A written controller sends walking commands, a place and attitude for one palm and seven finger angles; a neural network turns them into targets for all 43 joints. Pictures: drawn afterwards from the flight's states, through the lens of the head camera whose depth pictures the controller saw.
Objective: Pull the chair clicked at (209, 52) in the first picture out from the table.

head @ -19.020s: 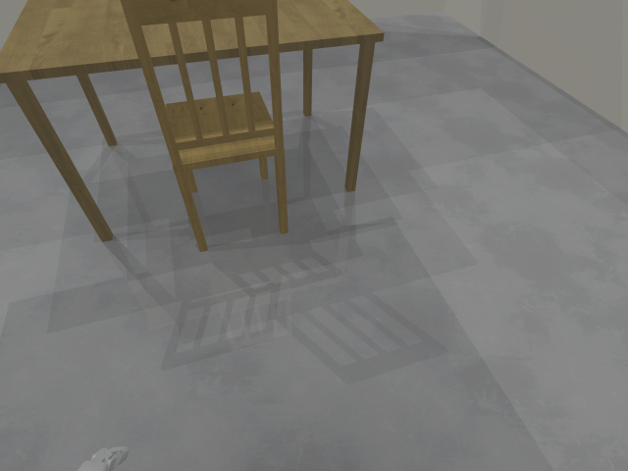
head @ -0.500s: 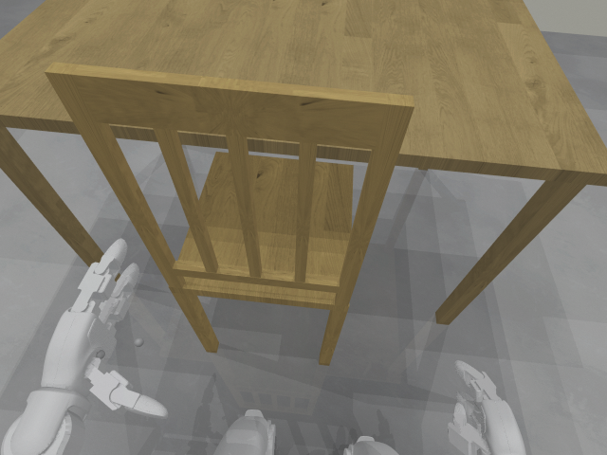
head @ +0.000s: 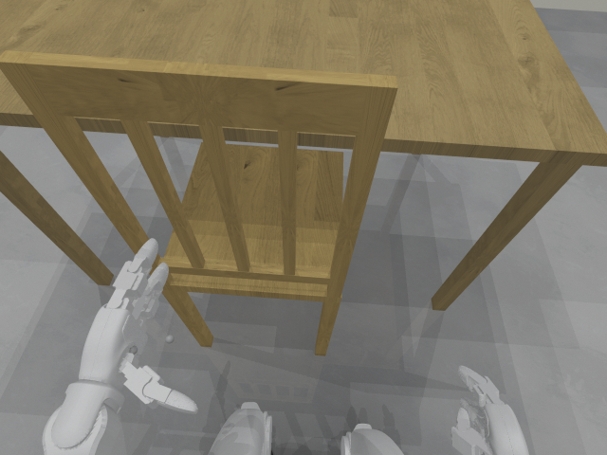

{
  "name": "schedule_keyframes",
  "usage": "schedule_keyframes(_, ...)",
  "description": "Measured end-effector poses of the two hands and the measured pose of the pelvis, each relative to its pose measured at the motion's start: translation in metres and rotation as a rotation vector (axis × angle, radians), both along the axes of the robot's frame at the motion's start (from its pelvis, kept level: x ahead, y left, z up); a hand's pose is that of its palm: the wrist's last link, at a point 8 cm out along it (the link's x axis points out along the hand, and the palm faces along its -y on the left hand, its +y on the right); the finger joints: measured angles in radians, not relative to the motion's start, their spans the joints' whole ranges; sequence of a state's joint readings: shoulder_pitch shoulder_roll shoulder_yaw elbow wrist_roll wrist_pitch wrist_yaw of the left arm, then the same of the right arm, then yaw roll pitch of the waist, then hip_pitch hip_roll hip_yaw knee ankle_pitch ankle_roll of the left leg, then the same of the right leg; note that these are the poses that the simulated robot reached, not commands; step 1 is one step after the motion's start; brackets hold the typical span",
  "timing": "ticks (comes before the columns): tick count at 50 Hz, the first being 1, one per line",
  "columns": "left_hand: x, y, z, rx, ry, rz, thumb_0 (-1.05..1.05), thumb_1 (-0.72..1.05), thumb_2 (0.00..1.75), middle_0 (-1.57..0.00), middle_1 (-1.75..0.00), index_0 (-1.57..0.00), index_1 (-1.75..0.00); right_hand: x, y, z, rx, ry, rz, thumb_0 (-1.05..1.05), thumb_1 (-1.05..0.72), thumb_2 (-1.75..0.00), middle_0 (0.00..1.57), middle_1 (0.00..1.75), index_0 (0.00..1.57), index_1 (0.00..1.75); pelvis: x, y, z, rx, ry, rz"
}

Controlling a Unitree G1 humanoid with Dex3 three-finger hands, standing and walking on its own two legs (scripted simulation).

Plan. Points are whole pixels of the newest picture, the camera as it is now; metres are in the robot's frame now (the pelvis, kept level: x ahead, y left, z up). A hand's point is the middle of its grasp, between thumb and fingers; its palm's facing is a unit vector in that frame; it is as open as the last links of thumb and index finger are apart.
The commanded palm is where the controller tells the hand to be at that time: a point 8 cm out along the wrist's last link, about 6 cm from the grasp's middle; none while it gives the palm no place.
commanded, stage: aim the fingers beside a spindle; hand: left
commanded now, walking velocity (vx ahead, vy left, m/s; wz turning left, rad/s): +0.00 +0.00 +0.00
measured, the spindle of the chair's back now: (231, 213) +0.44 +0.12 +0.02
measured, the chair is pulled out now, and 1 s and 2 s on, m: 0.00 0.00 0.00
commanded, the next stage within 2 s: none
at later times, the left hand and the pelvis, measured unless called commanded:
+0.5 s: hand (197, 325) +0.28 +0.14 +0.02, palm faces -0.09 -1.00 -0.01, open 17.0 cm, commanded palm +0.26 +0.19 +0.02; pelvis +0.00 +0.00 -0.01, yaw +0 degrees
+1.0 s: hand (229, 324) +0.29 +0.11 -0.02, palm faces -0.13 -0.99 +0.00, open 17.0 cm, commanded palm +0.28 +0.18 +0.00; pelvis -0.01 +0.00 -0.03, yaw -1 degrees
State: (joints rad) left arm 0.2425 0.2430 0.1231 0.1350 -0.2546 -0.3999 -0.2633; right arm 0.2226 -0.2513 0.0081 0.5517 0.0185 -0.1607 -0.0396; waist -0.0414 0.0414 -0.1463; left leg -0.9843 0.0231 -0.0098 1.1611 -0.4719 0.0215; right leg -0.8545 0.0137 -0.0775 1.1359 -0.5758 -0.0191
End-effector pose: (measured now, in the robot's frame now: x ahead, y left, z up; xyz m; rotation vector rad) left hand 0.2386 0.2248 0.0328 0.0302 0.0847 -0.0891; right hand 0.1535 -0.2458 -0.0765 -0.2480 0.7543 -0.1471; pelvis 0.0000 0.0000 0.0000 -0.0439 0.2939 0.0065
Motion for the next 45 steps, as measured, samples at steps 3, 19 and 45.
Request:
schedule_keyframes(3,0.004,-0.004,0.002,0.003,-0.034,0.005,-0.02,-0.5,0.3,-0.06,-0.08,-0.06,-0.08,0.0,0.0,-0.003,0.001,0.004,0.006,0.02,-0.9,-0.9,0.21,0.3,0.21,0.3,-0.001,0.0,-0.002,0.0,0.004,0.0)
schedule_keyframes(19,0.017,-0.019,-0.013,-0.01,-0.038,0.006,-0.02,-0.5,0.3,-0.06,-0.08,-0.06,-0.08,-0.001,0.001,-0.013,0.003,0.035,0.016,0.02,-0.9,-0.9,0.21,0.3,0.21,0.3,-0.004,-0.001,-0.011,0.0,0.025,-0.003)
schedule_keyframes(45,0.035,-0.054,-0.039,-0.03,-0.022,-0.036,-0.02,-0.5,0.3,-0.06,-0.08,-0.05,-0.08,-0.007,0.012,-0.038,0.037,0.117,0.023,0.02,-0.9,-0.9,0.21,0.3,0.21,0.3,-0.008,0.005,-0.027,-0.004,0.065,-0.007)
